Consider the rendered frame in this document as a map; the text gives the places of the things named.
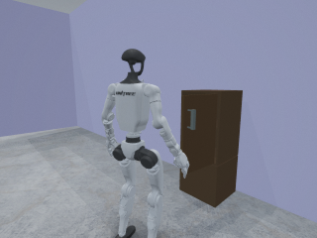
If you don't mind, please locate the robot right thigh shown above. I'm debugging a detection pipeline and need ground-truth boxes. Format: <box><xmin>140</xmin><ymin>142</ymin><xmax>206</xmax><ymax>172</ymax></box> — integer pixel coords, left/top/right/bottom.
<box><xmin>139</xmin><ymin>148</ymin><xmax>163</xmax><ymax>208</ymax></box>

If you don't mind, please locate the handle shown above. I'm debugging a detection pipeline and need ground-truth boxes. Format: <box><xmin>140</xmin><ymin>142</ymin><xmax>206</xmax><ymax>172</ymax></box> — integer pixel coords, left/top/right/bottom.
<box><xmin>187</xmin><ymin>109</ymin><xmax>196</xmax><ymax>130</ymax></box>

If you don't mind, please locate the robot left upper arm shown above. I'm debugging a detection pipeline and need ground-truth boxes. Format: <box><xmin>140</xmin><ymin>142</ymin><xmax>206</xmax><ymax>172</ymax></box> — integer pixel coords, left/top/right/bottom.
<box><xmin>101</xmin><ymin>82</ymin><xmax>119</xmax><ymax>121</ymax></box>

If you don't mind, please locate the left robot forearm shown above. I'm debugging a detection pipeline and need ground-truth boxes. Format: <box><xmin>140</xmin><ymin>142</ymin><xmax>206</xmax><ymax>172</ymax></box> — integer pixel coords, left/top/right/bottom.
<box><xmin>101</xmin><ymin>116</ymin><xmax>115</xmax><ymax>141</ymax></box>

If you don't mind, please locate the cupboard door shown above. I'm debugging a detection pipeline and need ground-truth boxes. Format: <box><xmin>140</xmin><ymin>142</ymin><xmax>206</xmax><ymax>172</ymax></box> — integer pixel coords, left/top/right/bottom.
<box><xmin>180</xmin><ymin>94</ymin><xmax>218</xmax><ymax>176</ymax></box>

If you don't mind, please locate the robot right shin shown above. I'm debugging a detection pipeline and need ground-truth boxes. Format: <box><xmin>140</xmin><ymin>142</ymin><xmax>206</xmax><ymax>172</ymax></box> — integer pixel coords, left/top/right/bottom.
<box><xmin>147</xmin><ymin>194</ymin><xmax>163</xmax><ymax>238</ymax></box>

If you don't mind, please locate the robot right hand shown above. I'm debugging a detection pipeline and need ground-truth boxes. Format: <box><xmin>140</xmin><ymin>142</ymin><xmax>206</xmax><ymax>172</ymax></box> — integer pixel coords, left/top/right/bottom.
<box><xmin>173</xmin><ymin>152</ymin><xmax>189</xmax><ymax>178</ymax></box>

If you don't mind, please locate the robot left hand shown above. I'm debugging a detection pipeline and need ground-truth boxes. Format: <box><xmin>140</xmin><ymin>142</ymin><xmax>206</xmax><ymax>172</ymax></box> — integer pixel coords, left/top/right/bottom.
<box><xmin>106</xmin><ymin>138</ymin><xmax>118</xmax><ymax>157</ymax></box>

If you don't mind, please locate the right robot forearm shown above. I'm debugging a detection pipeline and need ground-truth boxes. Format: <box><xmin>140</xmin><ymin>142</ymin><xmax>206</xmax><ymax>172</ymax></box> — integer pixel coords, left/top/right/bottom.
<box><xmin>159</xmin><ymin>116</ymin><xmax>182</xmax><ymax>157</ymax></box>

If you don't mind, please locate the robot right upper arm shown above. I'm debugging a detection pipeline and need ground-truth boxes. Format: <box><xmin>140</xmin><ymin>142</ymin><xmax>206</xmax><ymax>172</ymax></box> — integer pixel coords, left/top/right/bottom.
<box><xmin>143</xmin><ymin>83</ymin><xmax>163</xmax><ymax>129</ymax></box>

